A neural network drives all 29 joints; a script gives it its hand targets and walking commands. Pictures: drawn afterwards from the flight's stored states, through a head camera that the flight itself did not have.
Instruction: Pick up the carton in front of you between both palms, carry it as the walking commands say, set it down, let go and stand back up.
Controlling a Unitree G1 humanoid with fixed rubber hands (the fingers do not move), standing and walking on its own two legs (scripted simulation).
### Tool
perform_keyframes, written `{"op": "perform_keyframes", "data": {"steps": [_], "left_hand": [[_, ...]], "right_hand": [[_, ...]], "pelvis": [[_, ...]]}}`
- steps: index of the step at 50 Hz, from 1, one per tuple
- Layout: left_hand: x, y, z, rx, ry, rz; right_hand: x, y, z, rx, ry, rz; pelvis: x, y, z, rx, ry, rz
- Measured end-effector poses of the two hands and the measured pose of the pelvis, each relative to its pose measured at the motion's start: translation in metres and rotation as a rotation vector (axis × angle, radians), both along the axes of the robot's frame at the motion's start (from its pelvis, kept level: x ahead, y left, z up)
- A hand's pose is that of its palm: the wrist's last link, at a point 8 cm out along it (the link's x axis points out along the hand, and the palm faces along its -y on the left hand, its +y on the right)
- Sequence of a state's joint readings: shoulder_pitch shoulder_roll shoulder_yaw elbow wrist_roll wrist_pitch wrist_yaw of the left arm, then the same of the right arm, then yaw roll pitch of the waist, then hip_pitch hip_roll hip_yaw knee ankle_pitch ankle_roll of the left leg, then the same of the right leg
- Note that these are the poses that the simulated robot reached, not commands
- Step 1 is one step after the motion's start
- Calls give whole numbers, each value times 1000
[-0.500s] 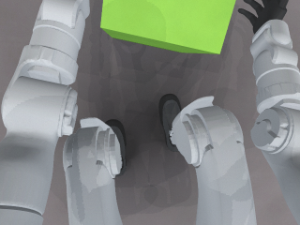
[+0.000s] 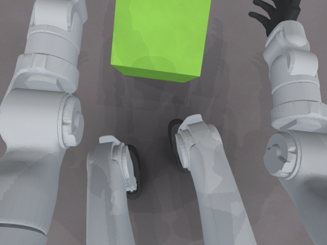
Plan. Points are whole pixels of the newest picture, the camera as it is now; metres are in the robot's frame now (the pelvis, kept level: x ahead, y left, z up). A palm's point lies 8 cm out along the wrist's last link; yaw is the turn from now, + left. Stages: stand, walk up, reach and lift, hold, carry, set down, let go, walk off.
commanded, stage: set down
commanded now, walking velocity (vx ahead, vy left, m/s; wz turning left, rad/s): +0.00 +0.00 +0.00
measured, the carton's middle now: (159, 40) +0.54 -0.09 -0.32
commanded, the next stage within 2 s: let go in 0.58 s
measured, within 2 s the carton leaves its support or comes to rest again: neither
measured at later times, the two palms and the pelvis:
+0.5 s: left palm out of the picture +0.60 +0.08 +0.04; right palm out of the picture +0.47 -0.30 +0.05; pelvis +0.03 +0.01 +0.14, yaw -1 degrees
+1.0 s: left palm out of the picture +0.47 +0.12 +0.15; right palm out of the picture +0.39 -0.29 +0.16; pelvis +0.07 -0.02 +0.26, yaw +1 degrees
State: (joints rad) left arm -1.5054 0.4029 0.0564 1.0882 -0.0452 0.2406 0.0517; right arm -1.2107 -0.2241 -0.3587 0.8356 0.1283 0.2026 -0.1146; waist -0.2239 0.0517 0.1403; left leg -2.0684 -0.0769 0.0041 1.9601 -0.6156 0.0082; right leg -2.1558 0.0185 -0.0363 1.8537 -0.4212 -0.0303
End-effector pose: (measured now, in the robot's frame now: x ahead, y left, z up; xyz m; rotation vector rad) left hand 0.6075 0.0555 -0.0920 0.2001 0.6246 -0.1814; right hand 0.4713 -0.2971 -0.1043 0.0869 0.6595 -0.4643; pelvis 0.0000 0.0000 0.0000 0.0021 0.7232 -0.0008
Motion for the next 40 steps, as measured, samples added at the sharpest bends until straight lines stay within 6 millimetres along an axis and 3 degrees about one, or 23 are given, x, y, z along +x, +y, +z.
{"op": "perform_keyframes", "data": {"steps": [9, 17, 22, 32, 36, 40], "left_hand": [[-2, 27, 34, 14, 34, 26], [-10, 24, 74, -15, 29, 6], [-9, 22, 109, 5, 20, -3], [-4, 24, 179, 7, 9, 8], [-15, 28, 197, 22, 19, 24], [-41, 35, 208, 38, 30, 79]], "right_hand": [[6, 8, 43, 9, 21, 19], [0, 6, 96, -15, 20, 31], [-1, 4, 134, -2, -10, 29], [1, 3, 191, 3, -14, 48], [-4, 6, 208, -8, -5, 74], [-21, 11, 219, -43, 50, 172]], "pelvis": [[13, 2, 42, 2, 71, 0], [26, 6, 88, -14, 95, 10], [33, 9, 117, -16, 99, -2], [40, 8, 171, 1, 70, -12], [45, 4, 192, 9, 53, -7], [52, -1, 213, 18, 18, -9]]}}
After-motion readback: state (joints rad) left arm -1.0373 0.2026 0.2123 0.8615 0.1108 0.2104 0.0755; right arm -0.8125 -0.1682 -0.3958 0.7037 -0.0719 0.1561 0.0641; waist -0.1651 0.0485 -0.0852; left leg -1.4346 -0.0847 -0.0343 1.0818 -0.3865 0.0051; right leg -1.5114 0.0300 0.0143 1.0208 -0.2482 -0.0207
